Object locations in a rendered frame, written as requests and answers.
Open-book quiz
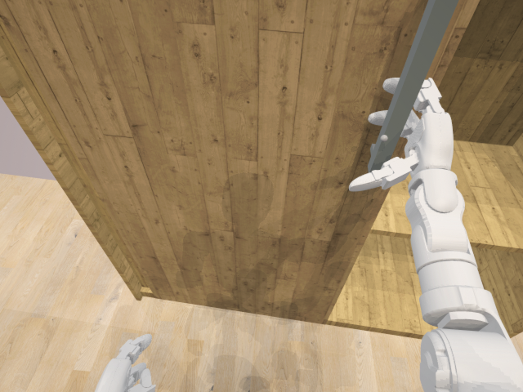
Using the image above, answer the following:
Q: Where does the robot right upper arm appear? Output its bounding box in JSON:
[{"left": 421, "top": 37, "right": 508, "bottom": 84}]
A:
[{"left": 420, "top": 328, "right": 523, "bottom": 392}]

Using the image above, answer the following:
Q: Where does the handle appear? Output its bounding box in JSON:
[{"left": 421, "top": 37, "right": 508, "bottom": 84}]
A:
[{"left": 368, "top": 0, "right": 458, "bottom": 173}]

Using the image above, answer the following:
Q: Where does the left robot hand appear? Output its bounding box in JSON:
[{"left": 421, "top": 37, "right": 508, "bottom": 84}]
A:
[{"left": 95, "top": 334, "right": 156, "bottom": 392}]

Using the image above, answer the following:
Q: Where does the right robot hand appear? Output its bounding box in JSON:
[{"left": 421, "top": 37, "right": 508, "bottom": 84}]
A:
[{"left": 349, "top": 78, "right": 454, "bottom": 192}]

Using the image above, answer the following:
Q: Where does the right robot forearm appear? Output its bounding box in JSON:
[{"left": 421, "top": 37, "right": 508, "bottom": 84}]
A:
[{"left": 405, "top": 168, "right": 523, "bottom": 372}]

